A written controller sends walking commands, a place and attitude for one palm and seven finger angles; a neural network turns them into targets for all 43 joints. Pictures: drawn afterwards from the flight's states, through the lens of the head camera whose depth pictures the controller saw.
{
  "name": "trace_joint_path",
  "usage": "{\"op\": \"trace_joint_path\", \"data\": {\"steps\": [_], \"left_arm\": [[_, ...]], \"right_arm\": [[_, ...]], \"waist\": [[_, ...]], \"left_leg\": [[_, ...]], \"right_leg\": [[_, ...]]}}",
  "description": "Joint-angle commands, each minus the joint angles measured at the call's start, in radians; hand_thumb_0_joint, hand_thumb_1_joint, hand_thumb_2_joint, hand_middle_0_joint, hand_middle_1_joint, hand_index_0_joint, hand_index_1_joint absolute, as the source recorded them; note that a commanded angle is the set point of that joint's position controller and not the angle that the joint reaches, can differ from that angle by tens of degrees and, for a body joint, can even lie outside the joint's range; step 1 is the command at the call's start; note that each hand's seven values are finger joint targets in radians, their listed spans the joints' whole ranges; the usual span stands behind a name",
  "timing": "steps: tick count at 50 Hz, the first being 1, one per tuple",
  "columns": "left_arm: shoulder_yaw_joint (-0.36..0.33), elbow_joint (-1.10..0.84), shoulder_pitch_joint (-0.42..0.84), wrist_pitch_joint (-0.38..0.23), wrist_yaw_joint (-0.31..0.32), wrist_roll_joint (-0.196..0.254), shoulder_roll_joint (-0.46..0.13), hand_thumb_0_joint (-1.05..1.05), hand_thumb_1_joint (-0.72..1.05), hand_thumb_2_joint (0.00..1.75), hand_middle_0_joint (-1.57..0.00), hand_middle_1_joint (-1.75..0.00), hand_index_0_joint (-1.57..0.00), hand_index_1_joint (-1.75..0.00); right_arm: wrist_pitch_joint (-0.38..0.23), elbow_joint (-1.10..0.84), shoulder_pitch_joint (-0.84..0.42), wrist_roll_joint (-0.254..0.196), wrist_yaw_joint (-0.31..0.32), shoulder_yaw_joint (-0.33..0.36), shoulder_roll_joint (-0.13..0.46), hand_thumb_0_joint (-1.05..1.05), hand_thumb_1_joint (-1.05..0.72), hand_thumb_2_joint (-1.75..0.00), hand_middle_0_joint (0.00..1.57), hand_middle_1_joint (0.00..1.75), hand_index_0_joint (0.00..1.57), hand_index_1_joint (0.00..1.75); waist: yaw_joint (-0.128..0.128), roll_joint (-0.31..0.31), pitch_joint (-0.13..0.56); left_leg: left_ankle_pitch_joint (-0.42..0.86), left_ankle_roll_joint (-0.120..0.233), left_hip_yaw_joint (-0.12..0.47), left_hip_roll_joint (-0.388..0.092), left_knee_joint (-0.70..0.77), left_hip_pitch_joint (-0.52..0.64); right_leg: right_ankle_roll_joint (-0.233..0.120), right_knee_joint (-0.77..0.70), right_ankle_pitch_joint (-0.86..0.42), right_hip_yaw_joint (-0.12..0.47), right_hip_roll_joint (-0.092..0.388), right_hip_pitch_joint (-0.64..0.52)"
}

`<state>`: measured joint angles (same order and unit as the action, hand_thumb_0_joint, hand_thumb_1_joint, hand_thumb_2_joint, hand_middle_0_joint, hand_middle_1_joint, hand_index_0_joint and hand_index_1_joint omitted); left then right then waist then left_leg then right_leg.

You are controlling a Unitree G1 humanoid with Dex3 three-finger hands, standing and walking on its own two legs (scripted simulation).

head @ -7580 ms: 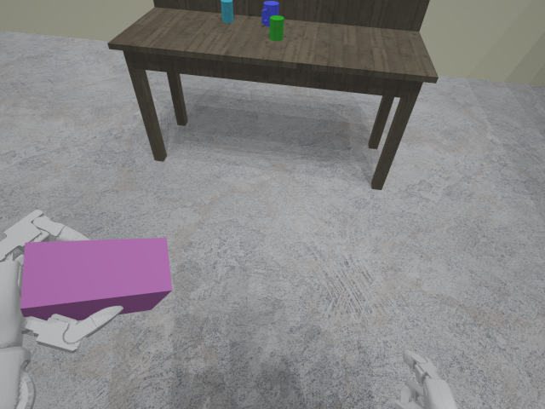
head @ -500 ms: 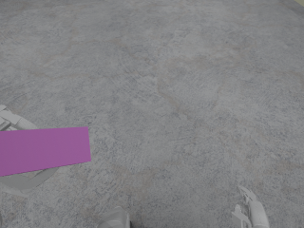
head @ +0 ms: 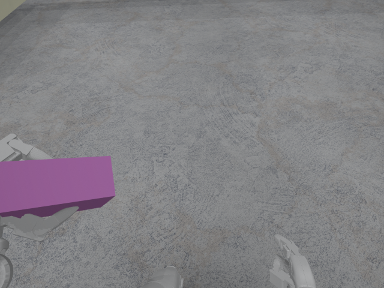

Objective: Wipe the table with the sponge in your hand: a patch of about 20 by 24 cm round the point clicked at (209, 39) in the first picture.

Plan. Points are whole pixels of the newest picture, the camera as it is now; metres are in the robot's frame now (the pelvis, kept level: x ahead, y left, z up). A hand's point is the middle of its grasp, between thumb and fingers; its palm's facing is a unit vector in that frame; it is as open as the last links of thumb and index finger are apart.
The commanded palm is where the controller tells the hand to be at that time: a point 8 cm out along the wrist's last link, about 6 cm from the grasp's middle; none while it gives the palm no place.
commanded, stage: turn to face it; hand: left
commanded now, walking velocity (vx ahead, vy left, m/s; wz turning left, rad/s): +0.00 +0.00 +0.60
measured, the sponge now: (76, 187) +0.23 +0.20 +0.16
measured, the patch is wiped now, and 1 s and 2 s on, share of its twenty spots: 0.00 0.00 0.00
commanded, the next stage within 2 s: none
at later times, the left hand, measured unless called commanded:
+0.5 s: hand out of the picture +0.07 +0.27 +0.19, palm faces +0.59 -0.67 -0.46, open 9.8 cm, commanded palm +0.00 +0.30 +0.19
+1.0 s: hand out of the picture -0.10 +0.22 +0.20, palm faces +0.80 -0.43 -0.42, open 9.8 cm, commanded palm -0.17 +0.23 +0.19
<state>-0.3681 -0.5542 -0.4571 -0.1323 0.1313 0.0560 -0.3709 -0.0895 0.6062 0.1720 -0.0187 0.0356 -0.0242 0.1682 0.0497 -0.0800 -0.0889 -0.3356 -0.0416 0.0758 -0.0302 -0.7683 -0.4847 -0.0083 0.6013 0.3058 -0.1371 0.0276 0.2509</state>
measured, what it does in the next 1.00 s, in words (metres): walks backwards, turning left: left foot, then right foot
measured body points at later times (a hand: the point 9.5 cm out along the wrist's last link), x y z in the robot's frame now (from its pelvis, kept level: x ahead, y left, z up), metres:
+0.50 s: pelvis -0.07 -0.02 +0.01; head -0.04 +0.00 +0.46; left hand +0.03 +0.30 +0.22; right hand +0.16 -0.18 -0.08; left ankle -0.08 +0.11 -0.73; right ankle -0.02 -0.13 -0.67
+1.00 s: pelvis -0.14 -0.09 +0.01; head -0.12 -0.08 +0.46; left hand -0.14 +0.24 +0.22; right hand +0.16 -0.22 -0.06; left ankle -0.24 +0.01 -0.69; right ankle -0.04 -0.15 -0.73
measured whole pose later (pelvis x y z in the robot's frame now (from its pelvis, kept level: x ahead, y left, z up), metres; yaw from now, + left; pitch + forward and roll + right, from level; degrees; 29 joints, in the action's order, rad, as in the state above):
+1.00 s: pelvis -0.14 -0.09 +0.01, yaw +36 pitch +0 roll +3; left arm -0.36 -0.58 -0.49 -0.16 0.16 0.04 -0.38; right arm -0.06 0.58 0.20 0.01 0.09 0.05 0.27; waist -0.01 0.05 -0.05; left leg -0.47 -0.04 -0.09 -0.05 -0.74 -0.29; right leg -0.03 0.52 0.21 -0.25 0.16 0.30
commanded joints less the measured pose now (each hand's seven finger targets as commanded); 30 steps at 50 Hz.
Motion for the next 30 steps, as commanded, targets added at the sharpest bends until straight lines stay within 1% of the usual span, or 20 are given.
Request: {"op": "trace_joint_path", "data": {"steps": [1, 3, 5, 6, 8, 11, 12, 13, 14, 15, 16, 17, 18, 19, 20, 21, 23, 26, 28, 30], "left_arm": [[-0.106, -0.149, 0.084, -0.032, 0.026, 0.011, -0.191, 0.0, 0.1, 1.3, -1.2, -1.6, -1.2, -1.6], [-0.1, -0.178, 0.099, -0.064, 0.03, -0.003, -0.183, 0.0, 0.1, 1.3, -1.2, -1.6, -1.2, -1.6], [-0.117, -0.172, 0.089, -0.078, 0.042, -0.01, -0.194, 0.0, 0.1, 1.3, -1.2, -1.6, -1.2, -1.6], [-0.117, -0.16, 0.064, -0.078, 0.046, -0.006, -0.191, 0.0, 0.1, 1.3, -1.2, -1.6, -1.2, -1.6], [-0.138, -0.173, 0.001, -0.078, 0.055, -0.007, -0.193, 0.0, 0.1, 1.3, -1.2, -1.6, -1.2, -1.6], [-0.146, -0.186, -0.061, -0.076, 0.065, -0.003, -0.178, 0.0, 0.1, 1.3, -1.2, -1.6, -1.2, -1.6], [-0.134, -0.218, -0.047, -0.078, 0.066, -0.004, -0.164, 0.0, 0.1, 1.3, -1.2, -1.6, -1.2, -1.6], [-0.14, -0.231, -0.041, -0.081, 0.068, -0.004, -0.168, 0.0, 0.1, 1.3, -1.2, -1.6, -1.2, -1.6], [-0.138, -0.238, -0.04, -0.083, 0.068, -0.001, -0.169, 0.0, 0.1, 1.3, -1.2, -1.6, -1.2, -1.6], [-0.125, -0.26, -0.02, -0.088, 0.067, 0.007, -0.166, 0.0, 0.1, 1.3, -1.2, -1.6, -1.2, -1.6], [-0.108, -0.306, -0.02, -0.1, 0.063, 0.016, -0.167, 0.0, 0.1, 1.3, -1.2, -1.6, -1.2, -1.6], [-0.105, -0.33, -0.007, -0.125, 0.052, 0.017, -0.179, 0.0, 0.1, 1.3, -1.2, -1.6, -1.2, -1.6], [-0.138, -0.232, -0.058, -0.133, 0.038, -0.021, -0.193, 0.0, 0.1, 1.3, -1.2, -1.6, -1.2, -1.6], [-0.138, -0.28, -0.031, -0.136, 0.03, -0.032, -0.215, 0.0, 0.1, 1.3, -1.2, -1.6, -1.2, -1.6], [-0.132, -0.326, -0.001, -0.138, 0.026, -0.03, -0.214, 0.0, 0.1, 1.3, -1.2, -1.6, -1.2, -1.6], [-0.136, -0.364, 0.015, -0.141, 0.026, -0.028, -0.218, 0.0, 0.1, 1.3, -1.2, -1.6, -1.2, -1.6], [-0.113, -0.336, -0.044, -0.124, 0.023, -0.009, -0.17, 0.0, 0.1, 1.3, -1.2, -1.6, -1.2, -1.6], [-0.108, -0.277, -0.041, -0.102, 0.016, 0.009, -0.158, 0.0, 0.1, 1.3, -1.2, -1.6, -1.2, -1.6], [-0.103, -0.199, -0.032, -0.088, 0.012, 0.015, -0.146, 0.0, 0.1, 1.3, -1.2, -1.6, -1.2, -1.6], [-0.093, -0.163, 0.007, -0.075, 0.009, 0.013, -0.135, 0.0, 0.1, 1.3, -1.2, -1.6, -1.2, -1.6]], "right_arm": [[-0.036, -0.143, -0.094, 0.008, 0.026, 0.048, 0.107, 0.0, -0.9, -0.9, 0.2, 0.3, 0.2, 0.3], [-0.032, -0.152, -0.132, 0.012, 0.045, 0.037, 0.097, 0.0, -0.9, -0.9, 0.2, 0.3, 0.2, 0.3], [-0.028, -0.158, -0.127, 0.02, 0.06, 0.046, 0.102, 0.0, -0.9, -0.9, 0.2, 0.3, 0.2, 0.3], [-0.023, -0.163, -0.13, 0.021, 0.065, 0.047, 0.097, 0.0, -0.9, -0.9, 0.2, 0.3, 0.2, 0.3], [-0.01, -0.186, -0.101, 0.027, 0.064, 0.054, 0.101, 0.0, -0.9, -0.9, 0.2, 0.3, 0.2, 0.3], [0.003, -0.205, -0.079, 0.026, 0.056, 0.065, 0.103, 0.0, -0.9, -0.9, 0.2, 0.3, 0.2, 0.3], [0.007, -0.214, -0.063, 0.027, 0.051, 0.064, 0.104, 0.0, -0.9, -0.9, 0.2, 0.3, 0.2, 0.3], [0.013, -0.211, -0.052, 0.028, 0.049, 0.068, 0.107, 0.0, -0.9, -0.9, 0.2, 0.3, 0.2, 0.3], [0.019, -0.209, -0.033, 0.028, 0.049, 0.072, 0.111, 0.0, -0.9, -0.9, 0.2, 0.3, 0.2, 0.3], [0.023, -0.209, -0.013, 0.023, 0.049, 0.079, 0.12, 0.0, -0.9, -0.9, 0.2, 0.3, 0.2, 0.3], [0.014, -0.215, -0.021, 0.019, 0.049, 0.091, 0.152, 0.0, -0.9, -0.9, 0.2, 0.3, 0.2, 0.3], [-0.008, -0.222, -0.026, 0.02, 0.038, 0.096, 0.18, 0.0, -0.9, -0.9, 0.2, 0.3, 0.2, 0.3], [-0.023, -0.193, 0.001, 0.023, 0.025, 0.089, 0.162, 0.0, -0.9, -0.9, 0.2, 0.3, 0.2, 0.3], [-0.029, -0.185, -0.019, 0.018, 0.015, 0.097, 0.173, 0.0, -0.9, -0.9, 0.2, 0.3, 0.2, 0.3], [-0.039, -0.175, -0.03, 0.009, 0.007, 0.101, 0.171, 0.0, -0.9, -0.9, 0.2, 0.3, 0.2, 0.3], [-0.052, -0.171, -0.036, 0.005, 0.003, 0.098, 0.167, 0.0, -0.9, -0.9, 0.2, 0.3, 0.2, 0.3], [-0.065, -0.162, -0.021, 0.002, -0.005, 0.092, 0.163, 0.0, -0.9, -0.9, 0.2, 0.3, 0.2, 0.3], [-0.075, -0.154, -0.014, -0.001, -0.002, 0.081, 0.161, 0.0, -0.9, -0.9, 0.2, 0.3, 0.2, 0.3], [-0.074, -0.145, -0.015, 0.0, 0.004, 0.076, 0.157, 0.0, -0.9, -0.9, 0.2, 0.3, 0.2, 0.3], [-0.069, -0.141, -0.023, 0.003, 0.008, 0.073, 0.155, 0.0, -0.9, -0.9, 0.2, 0.3, 0.2, 0.3]], "waist": [[-0.044, 0.268, 0.132], [-0.042, 0.221, 0.115], [-0.039, 0.227, 0.135], [-0.036, 0.219, 0.141], [-0.017, 0.246, 0.177], [-0.005, 0.263, 0.215], [-0.014, 0.27, 0.234], [-0.026, 0.243, 0.248], [-0.047, 0.204, 0.265], [-0.075, 0.15, 0.284], [-0.078, -0.055, 0.269], [-0.054, -0.285, 0.228], [-0.057, -0.227, 0.194], [-0.064, -0.208, 0.206], [-0.065, -0.178, 0.193], [-0.059, -0.164, 0.192], [-0.059, -0.193, 0.175], [-0.062, -0.2, 0.154], [-0.059, -0.16, 0.149], [-0.047, -0.135, 0.152]], "left_leg": [[-0.102, -0.036, -0.054, 0.013, -0.534, -0.113], [-0.111, -0.046, -0.099, -0.001, -0.47, -0.105], [-0.111, -0.036, -0.135, -0.011, -0.325, -0.031], [-0.112, -0.03, -0.159, -0.011, -0.237, 0.007], [-0.126, -0.021, -0.204, -0.003, -0.118, 0.03], [-0.156, -0.009, -0.215, -0.006, 0.031, 0.058], [-0.134, -0.008, -0.21, -0.006, 0.098, 0.075], [-0.078, -0.005, -0.221, 0.011, 0.181, 0.121], [0.006, 0.001, -0.23, 0.03, 0.281, 0.2], [0.141, 0.014, -0.209, 0.015, 0.358, 0.309], [0.463, 0.083, -0.006, -0.142, 0.388, 0.425], [0.933, 0.222, 0.306, -0.374, 0.403, 0.484], [0.979, 0.277, 0.364, -0.405, 0.383, 0.471], [0.904, 0.28, 0.322, -0.369, 0.355, 0.462], [0.793, 0.262, 0.255, -0.319, 0.351, 0.432], [0.705, 0.228, 0.182, -0.271, 0.357, 0.394], [0.602, 0.187, 0.106, -0.206, 0.389, 0.286], [0.42, 0.184, 0.125, -0.198, 0.43, 0.2], [0.321, 0.19, 0.176, -0.208, 0.431, 0.177], [0.239, 0.175, 0.182, -0.185, 0.396, 0.143]], "right_leg": [[-0.093, -0.283, -0.395, 0.255, 0.364, -0.059], [-0.089, -0.249, -0.615, 0.108, 0.334, -0.117], [-0.083, -0.229, -0.668, 0.054, 0.329, -0.13], [-0.08, -0.222, -0.655, 0.044, 0.328, -0.137], [-0.092, -0.206, -0.666, 0.042, 0.334, -0.183], [-0.108, -0.159, -0.691, 0.057, 0.364, -0.24], [-0.103, -0.128, -0.687, 0.047, 0.369, -0.246], [-0.083, -0.081, -0.686, 0.036, 0.352, -0.233], [-0.05, -0.011, -0.661, 0.011, 0.331, -0.198], [-0.011, 0.119, -0.585, -0.017, 0.304, -0.129], [0.042, 0.296, -0.218, -0.04, 0.207, 0.074], [0.095, 0.463, 0.32, -0.006, 0.075, 0.296], [0.084, 0.557, 0.379, 0.073, 0.075, 0.393], [0.092, 0.586, 0.332, 0.111, 0.087, 0.418], [0.097, 0.564, 0.265, 0.114, 0.083, 0.41], [0.098, 0.514, 0.205, 0.095, 0.072, 0.357], [0.105, 0.408, 0.144, 0.064, 0.038, 0.225], [0.111, 0.278, 0.127, 0.045, 0.006, 0.112], [0.111, 0.187, 0.164, 0.048, -0.016, 0.055], [0.108, 0.05, 0.126, 0.042, -0.04, -0.042]]}}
